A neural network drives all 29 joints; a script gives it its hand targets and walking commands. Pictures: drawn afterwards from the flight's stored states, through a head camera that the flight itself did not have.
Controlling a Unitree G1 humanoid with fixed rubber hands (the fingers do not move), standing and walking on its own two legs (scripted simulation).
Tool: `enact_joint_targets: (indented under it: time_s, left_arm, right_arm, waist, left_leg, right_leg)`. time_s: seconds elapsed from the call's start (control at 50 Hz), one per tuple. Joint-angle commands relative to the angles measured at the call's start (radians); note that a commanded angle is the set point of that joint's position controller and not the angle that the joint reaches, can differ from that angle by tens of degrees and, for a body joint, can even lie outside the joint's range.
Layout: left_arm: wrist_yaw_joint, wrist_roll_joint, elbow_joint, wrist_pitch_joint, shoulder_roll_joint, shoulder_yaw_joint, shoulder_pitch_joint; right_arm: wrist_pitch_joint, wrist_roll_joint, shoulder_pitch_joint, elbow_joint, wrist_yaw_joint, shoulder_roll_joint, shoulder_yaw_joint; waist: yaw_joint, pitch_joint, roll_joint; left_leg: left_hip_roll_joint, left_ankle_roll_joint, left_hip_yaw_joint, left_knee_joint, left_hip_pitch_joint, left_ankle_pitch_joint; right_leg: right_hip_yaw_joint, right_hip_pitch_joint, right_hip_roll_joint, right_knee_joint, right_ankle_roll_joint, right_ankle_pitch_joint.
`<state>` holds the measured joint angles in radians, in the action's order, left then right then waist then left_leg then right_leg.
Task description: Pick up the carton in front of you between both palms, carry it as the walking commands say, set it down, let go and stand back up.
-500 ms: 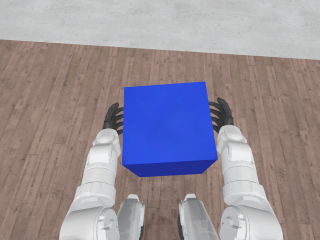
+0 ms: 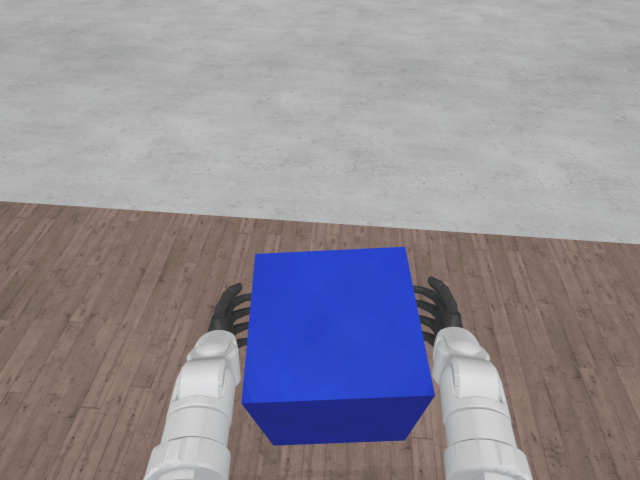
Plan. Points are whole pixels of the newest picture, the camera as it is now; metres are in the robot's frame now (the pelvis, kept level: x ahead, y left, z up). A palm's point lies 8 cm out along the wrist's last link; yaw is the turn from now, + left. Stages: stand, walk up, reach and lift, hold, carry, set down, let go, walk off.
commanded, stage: reach and lift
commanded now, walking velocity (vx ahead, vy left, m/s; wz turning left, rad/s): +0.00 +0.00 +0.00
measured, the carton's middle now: (334, 353) +0.32 -0.01 -0.07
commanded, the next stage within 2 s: hold in 1.18 s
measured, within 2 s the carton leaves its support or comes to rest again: neither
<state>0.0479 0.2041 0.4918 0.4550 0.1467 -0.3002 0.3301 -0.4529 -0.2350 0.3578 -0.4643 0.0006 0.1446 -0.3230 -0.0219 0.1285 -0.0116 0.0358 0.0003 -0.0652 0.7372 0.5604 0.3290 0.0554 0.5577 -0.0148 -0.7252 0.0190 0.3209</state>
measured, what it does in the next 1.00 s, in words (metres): stands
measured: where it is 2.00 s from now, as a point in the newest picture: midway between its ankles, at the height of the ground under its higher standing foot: outside the picture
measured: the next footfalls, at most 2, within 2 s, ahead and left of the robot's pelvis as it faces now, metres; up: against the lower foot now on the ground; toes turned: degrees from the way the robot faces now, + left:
right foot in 1.96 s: +0.16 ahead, -0.11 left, +0.00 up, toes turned -10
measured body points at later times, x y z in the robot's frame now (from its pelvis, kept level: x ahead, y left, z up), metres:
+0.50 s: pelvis -0.01 -0.01 +0.02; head -0.03 -0.01 +0.47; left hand +0.31 +0.14 +0.04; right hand +0.31 -0.16 +0.05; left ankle +0.02 +0.12 -0.71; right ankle +0.02 -0.13 -0.71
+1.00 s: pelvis +0.02 +0.00 +0.03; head -0.02 +0.00 +0.48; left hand +0.31 +0.15 +0.05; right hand +0.32 -0.16 +0.07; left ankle +0.02 +0.12 -0.71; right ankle +0.02 -0.13 -0.71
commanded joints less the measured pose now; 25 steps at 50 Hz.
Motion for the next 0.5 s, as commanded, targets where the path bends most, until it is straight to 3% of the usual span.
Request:
enact_joint_targets:
  time_s: [0.0, 0.08, 0.22, 0.36, 0.48]
  left_arm:
    - [-0.261, -0.177, -0.076, 0.040, 1.031, 0.636, 0.516]
    - [-0.275, -0.158, -0.093, 0.091, 1.000, 0.608, 0.467]
    - [-0.294, -0.113, -0.037, 0.121, 0.968, 0.494, 0.525]
    - [-0.307, -0.130, -0.096, 0.105, 1.004, 0.529, 0.638]
    - [-0.308, -0.121, -0.102, 0.125, 0.972, 0.526, 0.589]
  right_arm:
    - [-0.067, 0.184, 0.412, -0.004, 0.243, 1.019, 0.615]
    - [-0.116, 0.180, 0.388, 0.020, 0.245, 0.990, 0.609]
    - [-0.145, 0.132, 0.445, -0.018, 0.262, 0.963, 0.513]
    - [-0.132, 0.151, 0.543, 0.024, 0.273, 1.013, 0.554]
    - [-0.149, 0.141, 0.485, 0.019, 0.264, 0.991, 0.549]
  waist:
    - [-0.005, 0.291, -0.009]
    - [-0.001, 0.175, 0.002]
    - [0.002, 0.015, 0.012]
    - [0.010, 0.141, 0.017]
    - [0.008, 0.128, 0.010]
  left_leg:
    - [0.064, 0.006, -0.040, -0.228, -0.316, -0.303]
    - [0.056, 0.004, -0.034, -0.302, -0.367, -0.275]
    - [0.047, -0.013, -0.016, -0.356, -0.347, -0.072]
    - [0.049, -0.013, -0.007, -0.336, -0.377, -0.109]
    - [0.052, -0.008, 0.001, -0.356, -0.404, -0.123]
  right_leg:
    - [0.020, -0.380, -0.084, 0.195, -0.015, -0.326]
    - [0.014, -0.437, -0.080, 0.277, -0.012, -0.293]
    - [-0.002, -0.420, -0.073, 0.325, -0.023, -0.104]
    - [0.010, -0.491, -0.067, 0.312, -0.017, -0.156]
    - [0.016, -0.512, -0.064, 0.336, -0.012, -0.169]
